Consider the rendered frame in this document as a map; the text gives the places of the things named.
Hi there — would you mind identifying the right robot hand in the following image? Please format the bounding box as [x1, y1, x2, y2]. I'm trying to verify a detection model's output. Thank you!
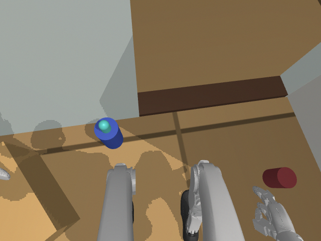
[252, 186, 296, 239]

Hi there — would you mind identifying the right robot arm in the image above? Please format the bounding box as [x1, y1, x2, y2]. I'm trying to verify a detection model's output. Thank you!
[276, 231, 303, 241]

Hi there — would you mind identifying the right robot foot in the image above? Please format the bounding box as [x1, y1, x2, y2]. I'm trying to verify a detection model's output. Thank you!
[181, 190, 199, 241]

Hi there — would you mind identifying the left robot hand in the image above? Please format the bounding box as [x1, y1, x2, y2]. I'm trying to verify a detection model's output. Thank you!
[0, 168, 11, 180]

